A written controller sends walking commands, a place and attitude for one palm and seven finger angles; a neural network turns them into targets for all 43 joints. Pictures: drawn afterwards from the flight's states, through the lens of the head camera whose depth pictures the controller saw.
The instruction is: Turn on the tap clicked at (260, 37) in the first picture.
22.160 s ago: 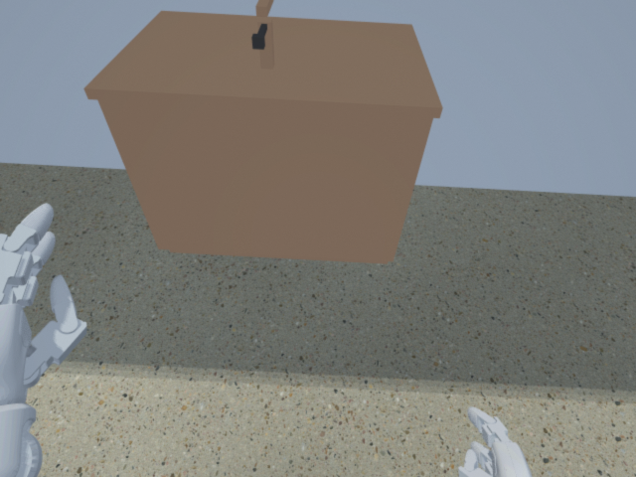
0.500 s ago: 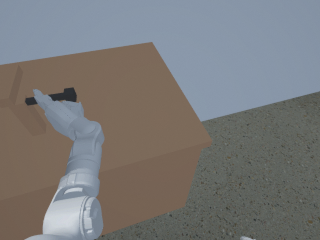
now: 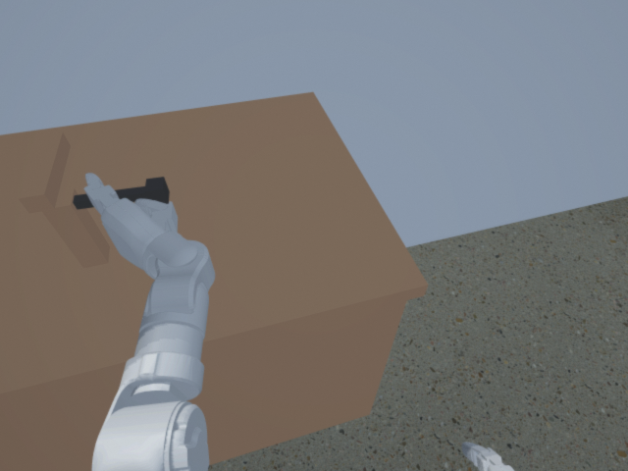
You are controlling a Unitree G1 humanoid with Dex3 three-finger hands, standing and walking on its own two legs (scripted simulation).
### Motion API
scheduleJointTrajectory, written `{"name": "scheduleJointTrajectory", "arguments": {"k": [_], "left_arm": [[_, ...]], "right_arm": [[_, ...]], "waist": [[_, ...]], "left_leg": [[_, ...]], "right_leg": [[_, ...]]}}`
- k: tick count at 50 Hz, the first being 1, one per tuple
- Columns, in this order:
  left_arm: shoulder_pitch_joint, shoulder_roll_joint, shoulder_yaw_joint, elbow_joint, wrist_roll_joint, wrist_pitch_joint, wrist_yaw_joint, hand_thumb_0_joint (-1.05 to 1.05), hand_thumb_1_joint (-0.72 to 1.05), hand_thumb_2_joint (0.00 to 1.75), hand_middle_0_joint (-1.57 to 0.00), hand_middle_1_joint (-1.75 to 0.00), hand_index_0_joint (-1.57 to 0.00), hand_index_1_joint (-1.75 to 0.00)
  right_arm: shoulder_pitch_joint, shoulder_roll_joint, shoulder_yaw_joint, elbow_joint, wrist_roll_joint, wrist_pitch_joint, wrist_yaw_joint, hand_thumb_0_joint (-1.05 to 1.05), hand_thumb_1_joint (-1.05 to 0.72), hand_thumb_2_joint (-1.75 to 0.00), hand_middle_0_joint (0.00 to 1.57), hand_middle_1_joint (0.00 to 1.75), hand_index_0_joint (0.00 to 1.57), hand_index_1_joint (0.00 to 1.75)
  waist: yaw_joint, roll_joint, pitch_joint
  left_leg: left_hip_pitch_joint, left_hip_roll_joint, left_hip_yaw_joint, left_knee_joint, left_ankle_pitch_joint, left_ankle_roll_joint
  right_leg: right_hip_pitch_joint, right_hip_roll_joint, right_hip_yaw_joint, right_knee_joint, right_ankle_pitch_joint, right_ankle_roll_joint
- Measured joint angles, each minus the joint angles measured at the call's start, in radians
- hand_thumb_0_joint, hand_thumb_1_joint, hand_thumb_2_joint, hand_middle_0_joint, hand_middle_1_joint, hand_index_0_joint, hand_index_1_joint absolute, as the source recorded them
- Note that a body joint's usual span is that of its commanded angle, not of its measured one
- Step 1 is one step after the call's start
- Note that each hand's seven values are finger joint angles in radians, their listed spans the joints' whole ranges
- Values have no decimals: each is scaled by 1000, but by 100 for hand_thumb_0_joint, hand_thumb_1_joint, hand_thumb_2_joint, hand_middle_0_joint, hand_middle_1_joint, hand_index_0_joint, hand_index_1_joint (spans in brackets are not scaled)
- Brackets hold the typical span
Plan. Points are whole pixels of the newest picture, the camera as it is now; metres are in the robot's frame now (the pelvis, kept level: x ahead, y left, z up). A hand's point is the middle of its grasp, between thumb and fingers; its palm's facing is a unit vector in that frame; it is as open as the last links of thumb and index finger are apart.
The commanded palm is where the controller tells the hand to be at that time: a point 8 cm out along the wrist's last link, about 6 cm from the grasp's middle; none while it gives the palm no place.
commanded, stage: lift the hand up off the lever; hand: left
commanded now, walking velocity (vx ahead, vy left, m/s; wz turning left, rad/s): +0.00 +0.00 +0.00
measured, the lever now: (157, 191) +0.46 +0.25 +0.12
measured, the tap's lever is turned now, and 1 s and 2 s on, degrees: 86 86 86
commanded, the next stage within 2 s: draw the hand back beside the body in 1.80 s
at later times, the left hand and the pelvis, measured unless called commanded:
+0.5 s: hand (172, 203) +0.40 +0.20 +0.15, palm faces +0.81 -0.59 -0.05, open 7.8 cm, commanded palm +0.34 +0.22 +0.15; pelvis +0.00 -0.01 +0.00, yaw +1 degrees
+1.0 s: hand (155, 200) +0.39 +0.22 +0.17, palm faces +0.80 -0.60 -0.02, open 7.8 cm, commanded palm +0.33 +0.23 +0.17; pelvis +0.00 -0.01 +0.01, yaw +0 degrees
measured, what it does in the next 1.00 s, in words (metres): stands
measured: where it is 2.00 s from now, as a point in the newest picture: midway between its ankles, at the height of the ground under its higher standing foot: outside the picture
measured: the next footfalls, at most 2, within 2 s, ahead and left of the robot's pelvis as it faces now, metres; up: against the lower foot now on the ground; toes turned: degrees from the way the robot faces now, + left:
none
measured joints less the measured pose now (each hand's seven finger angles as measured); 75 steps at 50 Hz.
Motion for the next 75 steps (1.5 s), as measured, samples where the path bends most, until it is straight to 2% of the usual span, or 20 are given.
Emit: {"name": "scheduleJointTrajectory", "arguments": {"k": [12,26,39,50,64,75], "left_arm": [[57,-26,-30,-86,-12,59,-4,2,90,90,-15,-15,-16,-15],[-14,-6,-27,-43,-18,91,-5,2,90,90,-14,-15,-15,-15],[44,7,-7,-127,-37,122,-35,2,90,90,-15,-15,-16,-15],[66,6,-30,-189,-61,168,-64,2,90,90,-15,-15,-15,-15],[71,6,-56,-248,-68,215,-77,2,91,90,-15,-15,-15,-15],[74,9,-50,-271,-83,247,-82,2,90,90,-15,-15,-15,-15]], "right_arm": [[-19,2,8,0,9,2,-6,1,-91,-90,20,30,20,30],[-42,-5,11,15,15,-10,-24,1,-91,-90,20,30,20,30],[-22,-11,7,19,24,-9,-30,1,-91,-90,20,30,20,30],[-51,-10,13,16,36,-19,-38,2,-91,-90,20,30,20,30],[-91,3,28,9,43,-21,-39,1,-91,-90,20,30,20,30],[-103,6,35,11,47,-11,-41,2,-90,-90,20,30,20,30]], "waist": [[17,3,5],[19,5,15],[24,5,20],[40,0,28],[61,-3,38],[63,0,45]], "left_leg": [[60,2,-2,-36,12,-4],[71,5,-11,-64,33,-11],[118,10,0,-88,31,-11],[156,4,4,-118,41,-9],[190,-2,8,-142,50,-5],[217,1,14,-167,61,-5]], "right_leg": [[57,2,-4,-28,7,-5],[64,6,-14,-40,17,-14],[107,9,-5,-63,18,-15],[145,3,-4,-94,29,-10],[181,-3,-2,-123,41,-5],[203,-1,3,-146,53,-5]]}}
